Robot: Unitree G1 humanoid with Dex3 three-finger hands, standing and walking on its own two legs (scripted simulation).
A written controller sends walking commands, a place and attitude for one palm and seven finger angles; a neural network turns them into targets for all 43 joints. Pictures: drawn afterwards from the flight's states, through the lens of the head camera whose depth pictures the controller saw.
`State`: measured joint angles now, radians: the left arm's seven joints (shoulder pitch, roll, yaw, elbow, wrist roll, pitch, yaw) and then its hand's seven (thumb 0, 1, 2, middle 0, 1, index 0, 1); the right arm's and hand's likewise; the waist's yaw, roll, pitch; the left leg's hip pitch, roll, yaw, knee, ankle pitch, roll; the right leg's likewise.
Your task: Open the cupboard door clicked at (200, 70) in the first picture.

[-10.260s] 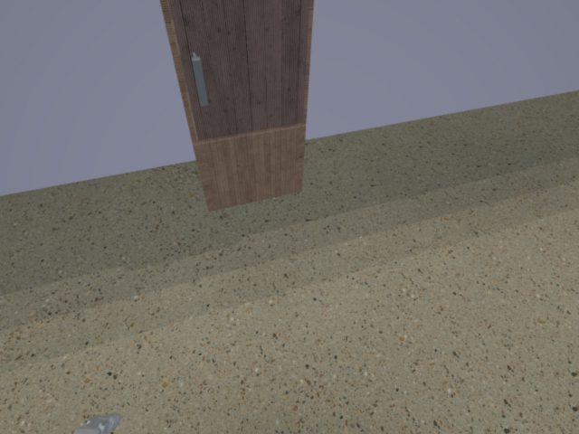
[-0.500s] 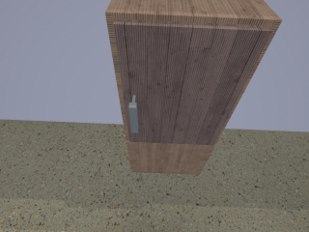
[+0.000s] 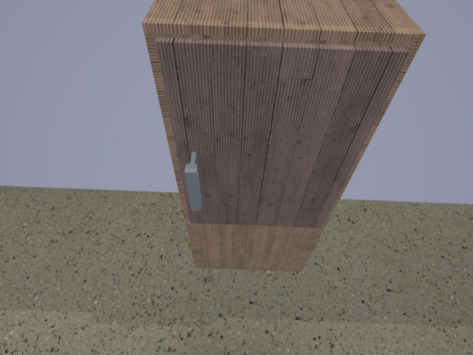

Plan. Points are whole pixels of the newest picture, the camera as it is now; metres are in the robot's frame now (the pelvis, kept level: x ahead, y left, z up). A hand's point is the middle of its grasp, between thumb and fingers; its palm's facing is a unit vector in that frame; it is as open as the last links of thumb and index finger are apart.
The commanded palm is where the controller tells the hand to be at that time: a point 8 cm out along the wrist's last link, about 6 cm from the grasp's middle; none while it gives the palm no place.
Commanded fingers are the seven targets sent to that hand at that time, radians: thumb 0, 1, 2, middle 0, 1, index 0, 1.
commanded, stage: come to a stop and stand still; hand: left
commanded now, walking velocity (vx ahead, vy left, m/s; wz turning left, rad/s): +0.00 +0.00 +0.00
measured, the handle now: (195, 181) +0.52 +0.14 -0.09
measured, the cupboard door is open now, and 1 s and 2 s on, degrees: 0 0 0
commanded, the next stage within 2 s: look again from close up in 0.58 s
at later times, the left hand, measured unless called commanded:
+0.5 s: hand out of the picture +0.03 +0.16 -0.17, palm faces +0.02 -0.98 -0.22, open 7.3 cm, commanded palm none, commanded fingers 0.00 0.90 0.90 -0.20 -0.30 -0.20 -0.30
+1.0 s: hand out of the picture +0.02 +0.15 -0.17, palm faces +0.04 -0.97 -0.24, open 7.3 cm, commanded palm none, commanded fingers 0.00 0.90 0.90 -0.20 -0.30 -0.20 -0.30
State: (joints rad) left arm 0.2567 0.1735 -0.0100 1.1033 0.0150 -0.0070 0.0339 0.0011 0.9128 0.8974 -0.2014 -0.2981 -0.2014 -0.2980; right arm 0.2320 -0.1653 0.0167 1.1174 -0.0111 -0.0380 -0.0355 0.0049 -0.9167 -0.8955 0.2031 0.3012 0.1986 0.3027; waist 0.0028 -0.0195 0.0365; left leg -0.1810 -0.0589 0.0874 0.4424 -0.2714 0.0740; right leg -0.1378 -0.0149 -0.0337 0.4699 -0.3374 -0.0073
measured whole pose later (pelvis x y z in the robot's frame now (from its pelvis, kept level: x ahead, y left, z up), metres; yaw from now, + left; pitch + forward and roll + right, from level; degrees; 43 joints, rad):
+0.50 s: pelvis +0.01 -0.03 +0.00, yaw +1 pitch +0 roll +1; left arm 0.24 0.19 0.00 1.10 0.01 -0.01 0.03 0.00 0.91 0.90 -0.20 -0.30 -0.20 -0.30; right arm 0.21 -0.18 0.02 1.14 -0.01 -0.03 -0.03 0.00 -0.91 -0.90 0.20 0.30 0.20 0.30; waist 0.00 -0.02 0.03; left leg -0.15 -0.03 0.07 0.43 -0.27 0.04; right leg -0.10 0.01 -0.05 0.44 -0.34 -0.04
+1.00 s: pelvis +0.01 -0.05 +0.00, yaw +1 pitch +0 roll +1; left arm 0.25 0.21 0.00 1.11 0.01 -0.02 0.03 0.00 0.91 0.90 -0.20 -0.30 -0.20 -0.30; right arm 0.19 -0.20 0.02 1.14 -0.01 -0.02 -0.03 0.00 -0.91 -0.90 0.20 0.30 0.20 0.30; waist 0.01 -0.02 0.03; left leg -0.14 -0.01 0.05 0.40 -0.25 0.01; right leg -0.08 0.04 -0.07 0.40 -0.32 -0.07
